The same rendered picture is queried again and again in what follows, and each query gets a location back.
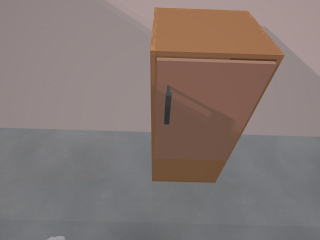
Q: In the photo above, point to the handle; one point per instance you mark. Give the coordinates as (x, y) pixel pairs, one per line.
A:
(168, 99)

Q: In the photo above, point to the cupboard door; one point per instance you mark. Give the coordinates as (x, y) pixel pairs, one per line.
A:
(211, 101)

